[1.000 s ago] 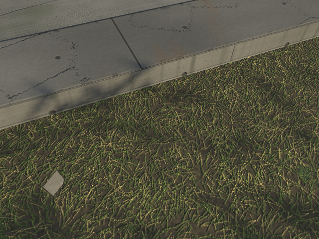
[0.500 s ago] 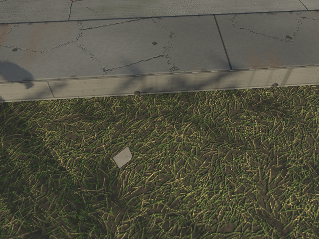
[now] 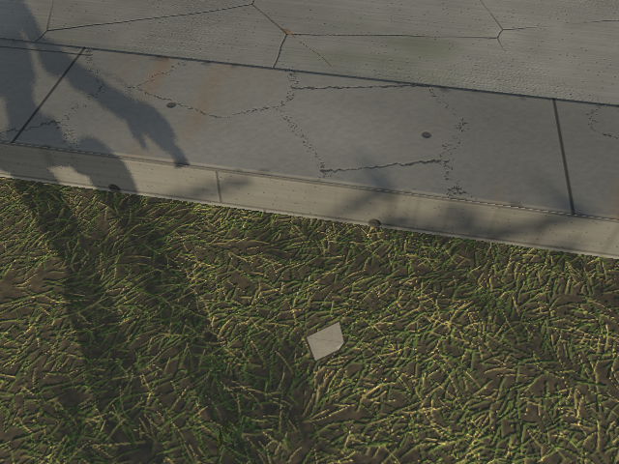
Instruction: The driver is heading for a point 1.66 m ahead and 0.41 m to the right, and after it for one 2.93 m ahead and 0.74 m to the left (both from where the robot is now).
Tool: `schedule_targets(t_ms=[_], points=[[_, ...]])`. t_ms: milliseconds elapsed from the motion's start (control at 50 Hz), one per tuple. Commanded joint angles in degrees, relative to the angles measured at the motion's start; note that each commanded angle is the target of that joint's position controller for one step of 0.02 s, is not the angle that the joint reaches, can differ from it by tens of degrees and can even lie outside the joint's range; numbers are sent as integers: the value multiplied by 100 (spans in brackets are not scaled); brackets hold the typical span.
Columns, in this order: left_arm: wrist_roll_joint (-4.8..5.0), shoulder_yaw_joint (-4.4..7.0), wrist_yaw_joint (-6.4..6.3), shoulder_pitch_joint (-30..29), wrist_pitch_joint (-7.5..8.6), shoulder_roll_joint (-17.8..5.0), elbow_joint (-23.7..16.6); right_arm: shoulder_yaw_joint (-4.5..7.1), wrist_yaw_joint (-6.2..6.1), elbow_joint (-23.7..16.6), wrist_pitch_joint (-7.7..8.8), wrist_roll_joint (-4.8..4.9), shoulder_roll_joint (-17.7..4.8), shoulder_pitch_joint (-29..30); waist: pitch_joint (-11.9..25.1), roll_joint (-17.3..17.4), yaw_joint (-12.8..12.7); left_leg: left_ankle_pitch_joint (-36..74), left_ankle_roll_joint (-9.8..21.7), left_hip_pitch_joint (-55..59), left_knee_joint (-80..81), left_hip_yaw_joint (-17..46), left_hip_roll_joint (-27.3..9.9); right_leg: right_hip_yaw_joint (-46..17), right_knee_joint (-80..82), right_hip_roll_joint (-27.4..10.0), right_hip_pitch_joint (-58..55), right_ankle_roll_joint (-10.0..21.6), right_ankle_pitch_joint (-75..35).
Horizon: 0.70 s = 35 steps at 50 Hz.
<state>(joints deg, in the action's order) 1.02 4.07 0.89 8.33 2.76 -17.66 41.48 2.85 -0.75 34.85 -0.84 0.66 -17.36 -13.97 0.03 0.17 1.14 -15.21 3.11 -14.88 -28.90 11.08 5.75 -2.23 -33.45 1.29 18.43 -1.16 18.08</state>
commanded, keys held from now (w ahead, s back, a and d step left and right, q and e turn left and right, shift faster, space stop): w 0.10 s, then no key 0.90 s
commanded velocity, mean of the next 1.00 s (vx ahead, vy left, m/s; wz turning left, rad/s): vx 0.12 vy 0.00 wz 0.08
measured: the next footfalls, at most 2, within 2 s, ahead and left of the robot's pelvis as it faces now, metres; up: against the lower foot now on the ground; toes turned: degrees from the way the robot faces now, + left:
right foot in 0.04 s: +0.05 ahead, -0.12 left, +0.00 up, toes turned +3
left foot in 0.40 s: +0.26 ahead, +0.12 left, +0.00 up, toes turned +1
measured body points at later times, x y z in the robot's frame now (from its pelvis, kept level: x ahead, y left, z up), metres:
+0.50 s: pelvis +0.15 +0.02 -0.01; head +0.18 +0.02 +0.44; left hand +0.18 +0.30 -0.14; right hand +0.36 -0.21 -0.09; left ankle +0.22 +0.12 -0.74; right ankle +0.03 -0.13 -0.69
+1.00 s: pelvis +0.21 +0.00 -0.01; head +0.22 -0.01 +0.44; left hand +0.30 +0.25 -0.13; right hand +0.33 -0.26 -0.13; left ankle +0.22 +0.12 -0.74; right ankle +0.19 -0.13 -0.74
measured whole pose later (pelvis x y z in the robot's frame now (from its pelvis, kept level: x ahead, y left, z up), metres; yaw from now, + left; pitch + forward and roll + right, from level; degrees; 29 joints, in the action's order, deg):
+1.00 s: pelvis +0.21 +0.00 -0.01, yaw +2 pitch -1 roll +1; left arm -0.5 0.0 -1.4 12.8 0.9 -13.6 47.8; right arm 2.1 -0.9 50.7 -0.3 -0.2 -13.8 -9.5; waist -2.3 0.0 0.0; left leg -14.8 -0.4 -13.9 -30.1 0.8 0.5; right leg -0.2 -31.4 -1.1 10.3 -0.4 19.7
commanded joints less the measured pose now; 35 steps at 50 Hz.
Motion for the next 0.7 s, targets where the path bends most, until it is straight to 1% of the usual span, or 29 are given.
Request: schedule_targets(t_ms=[20, 40, 60, 80, 100, 120, 140, 180, 200, 220, 260, 280, 320, 360, 380, 400, 420, 440, 460, 480, 500, 520, 540, 560, 600, 640, 660, 680, 700], points=[[-20, 119, 27, 284, 261, -407, -250, 146, 9, -314, 102, -21, -648, 170, 96, 631, -328, -1869, 639, -650, 740, 1532, -1018, 35, 949, -150, -1212, 295, -420], [-90, 161, -16, 868, 292, -629, -149, 36, 15, -371, 143, -43, -305, 277, 224, 71, -530, -1899, 312, -1307, -412, 1022, -635, -845, 1271, -932, -1946, 556, 125], [-217, 274, -10, 1291, 293, -1221, -20, 2, 3, -589, 228, 38, -153, 278, 142, -1108, -452, -1790, -27, -2422, -1840, -83, 110, -2827, 2036, -1912, -2271, 1278, 1675], [-185, 305, 20, 1313, 316, -1181, 34, 143, -43, -645, 306, 111, -666, 531, -443, -1066, -545, -1916, -141, -3248, -2759, -80, -181, -3773, 2363, -2438, -1960, 1767, 2501], [-95, 211, -19, 1145, 323, -883, 0, 211, -28, -550, 349, 134, -830, 480, -706, -853, -437, -1442, -147, -3501, -3130, 19, -391, -3426, 2349, -2269, -1903, 1693, 2480], [-78, 140, -55, 977, 313, -692, -56, 211, -7, -418, 357, 64, -766, 379, -721, -792, -343, -1051, -201, -3489, -3216, -90, -464, -2881, 2301, -1960, -1940, 1503, 1791], [-85, 97, -87, 857, 282, -608, -77, 211, 17, -390, 378, -10, -711, 401, -668, -737, -297, -696, -272, -3442, -3159, -233, -569, -2390, 2266, -1764, -1970, 1372, 830], [-124, 32, -139, 765, 235, -550, -86, 164, 68, -346, 416, -94, -488, 499, -446, -744, -275, -225, -470, -2893, -2919, -633, -676, -1416, 2150, -1441, -1782, 1230, -1888], [-122, 29, -156, 756, 203, -576, -58, 113, 86, -335, 419, -108, -331, 548, -309, -742, -283, -95, -572, -2605, -2669, -840, -684, -1014, 2050, -1315, -1679, 1215, -2927], [-107, 26, -177, 756, 158, -592, -19, 51, 102, -334, 413, -104, -163, 631, -194, -733, -311, 69, -639, -2277, -2311, -985, -688, -661, 1940, -1171, -1569, 1166, -3586], [-66, 38, -205, 883, 54, -694, 88, -38, 146, -345, 400, -73, 53, 855, -65, -789, -419, 448, -662, -1592, -1489, -1193, -620, -241, 1805, -985, -1337, 1063, -4059], [-52, 55, -212, 1023, 7, -774, 151, -33, 172, -352, 397, -50, 27, 968, -32, -825, -491, 668, -645, -1374, -1181, -1247, -566, -219, 1770, -1006, -1323, 1053, -4086], [-27, 64, -210, 1170, -57, -853, 234, 22, 214, -341, 392, -18, -124, 1044, 3, -832, -507, 950, -547, -1060, -732, -1227, -479, -311, 1635, -1145, -1381, 1050, -4028], [30, 60, -208, 1060, -73, -865, 236, 91, 233, -286, 408, -25, -266, 885, 62, -807, -324, 1118, -336, -637, -215, -1140, -440, -454, 1369, -1248, -1426, 969, -3934], [57, 49, -210, 946, -65, -843, 224, 148, 220, -176, 423, -48, -350, 586, 179, -715, -104, 1530, -187, -123, 253, -1176, -362, -432, 1066, -1173, -1394, 861, -4005], [38, 15, -198, 1032, -30, -739, 258, 215, 171, -92, 436, -91, -523, 312, 361, -534, 48, 2173, -17, 554, 608, -1115, -420, -300, 580, -966, -1240, 678, -4029], [-120, -73, -182, 1103, 35, -522, 166, 289, 93, -57, 432, -167, -879, -183, 962, -48, 198, 4222, 282, 1776, 281, -362, -1227, -97, -292, -686, -640, 377, -2864], [-257, -274, -141, 1851, 51, -24, 203, 251, 39, -37, 346, -302, -970, -359, 1852, 1202, -71, 5712, 1343, 3163, -72, 1130, -2677, 4, -1824, -228, 473, -24, 616], [-117, -205, -125, 1719, -29, -327, 306, 142, 80, 79, 280, -182, -471, -467, 2131, 1214, 95, 4689, 1640, 2690, 349, 1632, -2793, -346, -2434, -182, 501, -190, 2088], [-4, -104, -133, 1378, -130, -648, 235, 85, 121, 60, 265, -102, -363, -72, 1364, 832, 58, 3605, 1399, 2052, 599, 1219, -2486, -337, -2791, -350, 747, -249, 2090], [1, -101, -177, 1119, -216, -567, 226, 60, 139, 66, 269, -95, -306, 294, 928, 599, -29, 2879, 1156, 1560, 757, 924, -2235, -258, -2754, -442, 895, -263, 1912], [-55, -95, -231, 1031, -318, -515, 224, 35, 166, 57, 281, -90, -291, 631, 528, 509, -136, 2455, 1012, 942, 943, 619, -2058, -239, -2415, -530, 777, -320, 1737], [-92, -89, -279, 1064, -401, -480, 227, 58, 171, 74, 283, -124, -355, 896, 356, 648, -293, 2054, 885, 373, 1112, 356, -1857, -212, -1945, -587, 379, -366, 1479], [-109, -115, -309, 1132, -441, -375, 269, 79, 167, 103, 268, -174, -391, 1042, 275, 779, -363, 1922, 856, -17, 1195, 137, -1685, -63, -1596, -490, 5, -407, 1288], [-152, -161, -328, 1218, -445, -239, 334, 68, 138, 184, 254, -201, -327, 1090, 409, 849, -363, 1749, 892, -166, 1164, -70, -1587, 49, -960, -442, -460, -398, 793], [-154, -165, -308, 1215, -425, -206, 387, 45, 102, 271, 228, -161, -290, 1160, 506, 741, -406, 1108, 815, -304, 1071, -164, -1524, 160, -168, -389, -929, -304, -205], [-193, -175, -291, 1199, -415, -178, 401, 16, 92, 328, 213, -132, -233, 1167, 498, 670, -446, 421, 666, -467, 1035, -224, -1420, 224, 265, -337, -1238, -226, -718], [-278, -177, -281, 1060, -411, -236, 332, -35, 95, 451, 215, -136, -97, 991, 381, 517, -416, -375, 371, -655, 1024, -281, -1250, 108, 562, -411, -1406, -125, -1066], [-305, -166, -293, 854, -404, -431, 178, -63, 97, 565, 209, -188, -44, 823, 107, 263, -281, -1115, 78, -815, 914, -366, -1034, -251, 862, -717, -1297, 34, -1113]])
